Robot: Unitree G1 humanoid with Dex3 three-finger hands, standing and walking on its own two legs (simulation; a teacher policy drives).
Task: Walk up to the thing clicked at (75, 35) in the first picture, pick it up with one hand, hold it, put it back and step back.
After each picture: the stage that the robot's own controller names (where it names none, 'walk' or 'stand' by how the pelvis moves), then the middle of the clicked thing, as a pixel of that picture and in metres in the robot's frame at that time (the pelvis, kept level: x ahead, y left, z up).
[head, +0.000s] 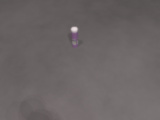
stand; (74, 37) +1.32 +0.09 -0.65
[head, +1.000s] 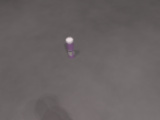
walk; (70, 48) +1.20 +0.22 -0.65
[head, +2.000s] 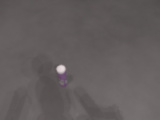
walk; (62, 76) +0.75 +0.21 -0.63
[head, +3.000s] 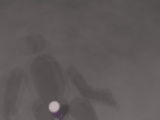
walk; (56, 112) +0.42 +0.19 -0.63
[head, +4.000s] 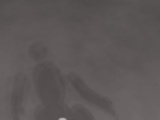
stand; out of the picture +0.36 +0.16 -0.65
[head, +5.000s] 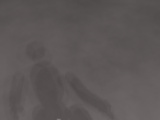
stand; out of the picture +0.36 +0.18 -0.66
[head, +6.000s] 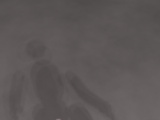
stand; out of the picture +0.35 +0.18 -0.66
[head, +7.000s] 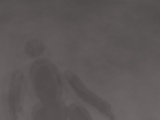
stand; out of the picture +0.34 +0.18 -0.66
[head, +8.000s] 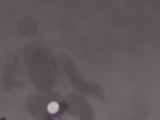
go down; (55, 111) +0.37 +0.18 -0.62
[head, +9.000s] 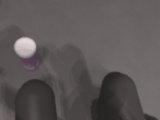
go down; (29, 57) +0.44 +0.18 -0.24
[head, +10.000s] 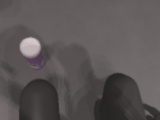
close in; (34, 56) +0.45 +0.18 -0.25
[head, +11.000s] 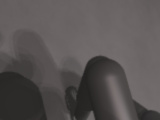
close in; out of the picture +0.44 +0.21 -0.16
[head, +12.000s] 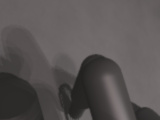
close; out of the picture +0.43 +0.22 -0.16
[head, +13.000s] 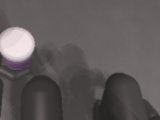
lift; (17, 57) +0.36 +0.22 -0.04
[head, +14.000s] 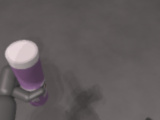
hold; (32, 79) +0.31 +0.16 +0.09
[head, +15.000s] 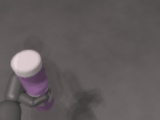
hold; (37, 85) +0.30 +0.16 +0.06
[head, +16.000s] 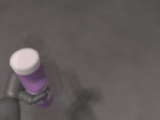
hold; (36, 83) +0.31 +0.17 +0.05
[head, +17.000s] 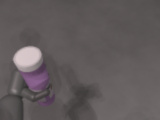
crouch; (38, 81) +0.33 +0.16 +0.03
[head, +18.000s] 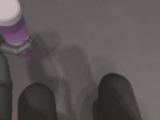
lower; (16, 33) +0.47 +0.17 -0.03
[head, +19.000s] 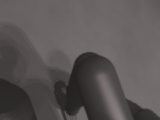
lower; out of the picture +0.46 +0.25 -0.16
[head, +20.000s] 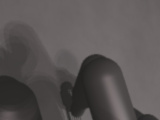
lower; out of the picture +0.44 +0.23 -0.16
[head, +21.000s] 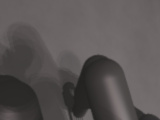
lower; out of the picture +0.44 +0.23 -0.16
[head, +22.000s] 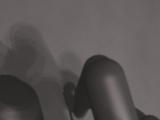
lower; out of the picture +0.43 +0.22 -0.15
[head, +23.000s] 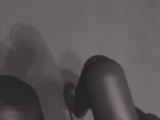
loosen; out of the picture +0.43 +0.22 -0.16
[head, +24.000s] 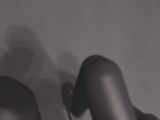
withdraw; out of the picture +0.43 +0.23 -0.17
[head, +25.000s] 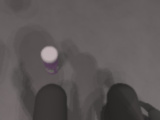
walk; (51, 62) +0.45 +0.16 -0.32
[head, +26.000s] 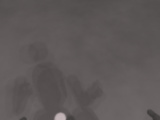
stand; out of the picture +0.38 +0.15 -0.59
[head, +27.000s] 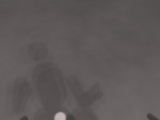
stand; out of the picture +0.38 +0.16 -0.60
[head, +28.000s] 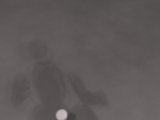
stand; out of the picture +0.39 +0.15 -0.61
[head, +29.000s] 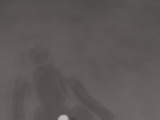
stand; out of the picture +0.39 +0.16 -0.65
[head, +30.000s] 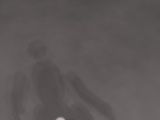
stand; out of the picture +0.36 +0.17 -0.66
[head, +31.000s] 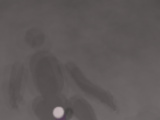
walk; (60, 117) +0.38 +0.18 -0.65
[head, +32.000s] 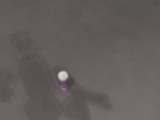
walk; (63, 82) +0.60 +0.13 -0.63
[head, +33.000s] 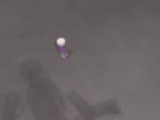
walk; (62, 50) +0.94 +0.23 -0.62
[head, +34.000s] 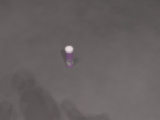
stand; (69, 57) +0.98 +0.14 -0.64
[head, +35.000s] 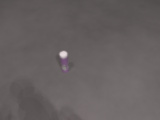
stand; (64, 62) +0.97 +0.17 -0.66
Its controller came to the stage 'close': yes
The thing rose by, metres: 0.69
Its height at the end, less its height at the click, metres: +0.00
